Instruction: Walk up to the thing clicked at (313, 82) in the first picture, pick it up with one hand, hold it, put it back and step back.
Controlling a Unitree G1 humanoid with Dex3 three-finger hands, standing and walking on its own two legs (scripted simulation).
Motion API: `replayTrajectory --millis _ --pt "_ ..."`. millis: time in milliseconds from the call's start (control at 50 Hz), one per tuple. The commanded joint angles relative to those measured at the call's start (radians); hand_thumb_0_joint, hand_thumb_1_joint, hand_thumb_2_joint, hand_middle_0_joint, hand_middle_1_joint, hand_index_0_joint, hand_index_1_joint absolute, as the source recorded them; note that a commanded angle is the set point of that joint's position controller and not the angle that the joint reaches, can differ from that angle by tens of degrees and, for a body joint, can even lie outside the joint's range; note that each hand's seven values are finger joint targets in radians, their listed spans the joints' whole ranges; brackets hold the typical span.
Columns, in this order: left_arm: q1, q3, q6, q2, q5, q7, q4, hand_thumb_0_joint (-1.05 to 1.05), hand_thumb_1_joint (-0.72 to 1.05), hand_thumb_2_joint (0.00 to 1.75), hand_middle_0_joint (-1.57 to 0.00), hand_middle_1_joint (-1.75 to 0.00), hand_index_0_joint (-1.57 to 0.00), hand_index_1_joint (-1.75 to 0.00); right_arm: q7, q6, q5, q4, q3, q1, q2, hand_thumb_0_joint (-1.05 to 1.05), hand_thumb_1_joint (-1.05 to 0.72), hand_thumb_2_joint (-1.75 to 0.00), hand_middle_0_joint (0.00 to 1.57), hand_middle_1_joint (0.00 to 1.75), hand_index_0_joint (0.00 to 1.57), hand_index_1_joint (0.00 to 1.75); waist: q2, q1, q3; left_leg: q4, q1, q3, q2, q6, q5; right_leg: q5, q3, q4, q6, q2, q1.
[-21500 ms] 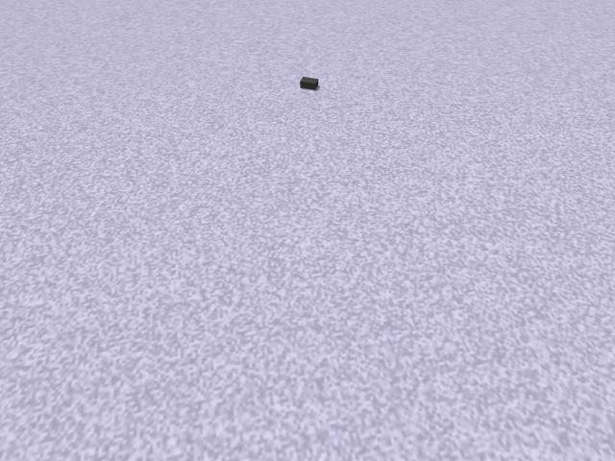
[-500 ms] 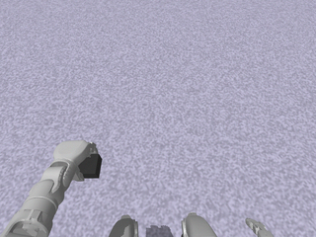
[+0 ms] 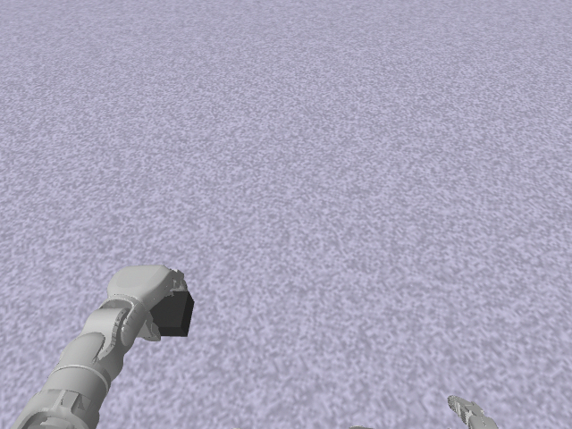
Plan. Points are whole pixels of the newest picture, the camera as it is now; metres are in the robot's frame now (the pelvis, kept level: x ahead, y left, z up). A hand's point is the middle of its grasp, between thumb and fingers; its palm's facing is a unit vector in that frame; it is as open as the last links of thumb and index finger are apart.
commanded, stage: hold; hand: left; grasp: from above
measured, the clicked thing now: (158, 313) +0.32 +0.23 -0.10
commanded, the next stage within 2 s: crouch in 1.64 s
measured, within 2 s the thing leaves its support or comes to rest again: neither
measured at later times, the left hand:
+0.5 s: hand (146, 314) +0.29 +0.22 -0.03, palm faces -0.47 -0.01 -0.88, open 8.9 cm
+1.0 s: hand (144, 325) +0.27 +0.21 -0.01, palm faces -0.46 -0.02 -0.89, open 8.9 cm
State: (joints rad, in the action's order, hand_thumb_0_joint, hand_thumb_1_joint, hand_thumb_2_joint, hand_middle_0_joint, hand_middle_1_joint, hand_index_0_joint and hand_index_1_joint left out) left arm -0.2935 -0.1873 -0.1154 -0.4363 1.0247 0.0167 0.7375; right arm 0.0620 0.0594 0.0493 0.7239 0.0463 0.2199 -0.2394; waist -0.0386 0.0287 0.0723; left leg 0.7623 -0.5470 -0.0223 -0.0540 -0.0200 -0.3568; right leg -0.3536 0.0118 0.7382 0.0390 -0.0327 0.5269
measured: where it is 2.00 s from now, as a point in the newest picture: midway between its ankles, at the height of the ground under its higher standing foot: outside the picture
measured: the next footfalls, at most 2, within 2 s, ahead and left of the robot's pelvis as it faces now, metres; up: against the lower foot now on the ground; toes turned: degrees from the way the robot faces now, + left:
none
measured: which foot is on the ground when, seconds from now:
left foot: down 0.00-1.00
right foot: down 0.00-1.00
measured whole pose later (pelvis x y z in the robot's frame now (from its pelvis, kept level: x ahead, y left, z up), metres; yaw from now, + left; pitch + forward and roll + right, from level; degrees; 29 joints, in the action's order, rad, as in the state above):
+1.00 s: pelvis -0.02 -0.01 +0.02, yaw -1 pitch +1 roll +0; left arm -0.21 -0.20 -0.12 -0.45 0.98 -0.09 0.56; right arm 0.09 0.09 0.06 0.68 0.02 0.17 -0.25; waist -0.05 0.00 0.01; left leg 0.58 -0.35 -0.04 -0.05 -0.02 -0.25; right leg -0.26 0.03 0.60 0.03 -0.03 0.36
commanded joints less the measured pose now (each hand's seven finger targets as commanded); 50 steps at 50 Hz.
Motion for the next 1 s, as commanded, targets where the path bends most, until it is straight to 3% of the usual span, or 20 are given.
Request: replayTrajectory --millis 0,80,120,220,420,440,700,760,980 --pt "-0.284 0.097 -0.006 -0.205 -0.009 0.023 -0.182 0.00 0.80 0.44 -1.03 -0.51 -1.11 -0.43 0.010 -0.028 -0.003 -0.118 0.049 -0.014 -0.145 0.00 -0.90 -0.90 0.20 0.30 0.20 0.30 -0.002 -0.002 0.288 -0.104 0.230 0.000 0.056 0.018 0.331 0.296 -0.010 -0.110 -0.038 0.063 -0.110" --pt "-0.273 0.111 -0.007 -0.220 -0.014 0.011 -0.211 0.00 0.80 0.46 -1.05 -0.52 -1.12 -0.44 0.012 -0.020 -0.003 -0.131 0.048 -0.029 -0.145 0.00 -0.90 -0.90 0.20 0.30 0.20 0.30 0.000 -0.010 0.285 -0.120 0.248 -0.005 0.058 0.020 0.339 0.305 -0.009 -0.125 -0.037 0.061 -0.133" --pt "-0.272 0.095 -0.010 -0.203 -0.016 0.001 -0.222 0.00 0.82 0.48 -1.07 -0.51 -1.14 -0.44 0.011 -0.017 -0.002 -0.135 0.048 -0.031 -0.146 0.00 -0.90 -0.90 0.20 0.30 0.20 0.30 0.003 -0.005 0.270 -0.131 0.257 -0.004 0.054 0.018 0.343 0.297 -0.014 -0.124 -0.040 0.064 -0.138" --pt "-0.274 0.117 -0.010 -0.229 -0.018 -0.011 -0.253 0.00 0.83 0.48 -1.08 -0.52 -1.15 -0.45 0.015 -0.010 -0.004 -0.146 0.046 -0.049 -0.145 0.00 -0.90 -0.90 0.20 0.30 0.20 0.30 0.007 -0.015 0.282 -0.135 0.272 -0.013 0.060 0.026 0.362 0.333 -0.009 -0.139 -0.033 0.059 -0.165" --pt "-0.258 0.098 -0.008 -0.206 -0.024 -0.031 -0.279 0.00 0.85 0.52 -1.12 -0.52 -1.17 -0.46 0.018 0.000 0.001 -0.171 0.037 -0.084 -0.142 0.00 -0.90 -0.90 0.20 0.30 0.20 0.30 0.018 -0.015 0.223 -0.181 0.276 -0.014 0.058 0.027 0.282 0.240 -0.012 -0.173 -0.038 0.062 -0.157" --pt "-0.261 0.107 -0.009 -0.217 -0.030 -0.032 -0.308 0.00 0.86 0.51 -1.11 -0.53 -1.17 -0.47 0.019 0.000 0.002 -0.175 0.038 -0.090 -0.144 0.00 -0.90 -0.90 0.20 0.30 0.20 0.30 0.017 -0.025 0.232 -0.186 0.280 -0.015 0.060 0.027 0.278 0.235 -0.012 -0.180 -0.038 0.061 -0.163" --pt "-0.271 0.122 -0.015 -0.236 -0.038 -0.047 -0.349 0.00 0.85 0.52 -1.11 -0.53 -1.18 -0.47 0.031 -0.009 0.002 -0.177 0.024 -0.123 -0.138 0.00 -0.90 -0.90 0.20 0.30 0.20 0.30 0.019 -0.027 0.219 -0.222 0.307 -0.024 0.065 0.030 0.215 0.172 -0.003 -0.225 -0.034 0.056 -0.179" --pt "-0.265 0.121 -0.015 -0.232 -0.048 -0.048 -0.351 0.00 0.86 0.47 -1.09 -0.56 -1.17 -0.47 0.031 -0.012 0.005 -0.184 0.021 -0.138 -0.136 0.00 -0.90 -0.90 0.20 0.30 0.20 0.30 0.012 -0.036 0.178 -0.248 0.299 -0.019 0.060 0.026 0.167 0.117 -0.008 -0.237 -0.040 0.060 -0.174" --pt "-0.228 0.121 -0.012 -0.234 -0.051 -0.069 -0.363 0.00 0.80 0.49 -1.06 -0.55 -1.13 -0.48 0.037 -0.020 0.007 -0.190 0.014 -0.160 -0.131 0.00 -0.90 -0.90 0.20 0.30 0.20 0.30 0.009 -0.038 0.169 -0.281 0.330 -0.027 0.063 0.029 0.156 0.105 -0.003 -0.271 -0.040 0.056 -0.200"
